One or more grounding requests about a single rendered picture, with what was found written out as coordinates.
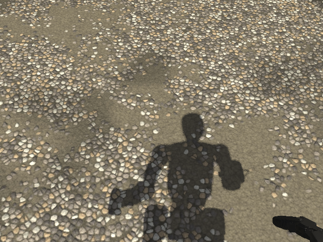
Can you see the right robot hand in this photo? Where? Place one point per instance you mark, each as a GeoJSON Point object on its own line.
{"type": "Point", "coordinates": [301, 226]}

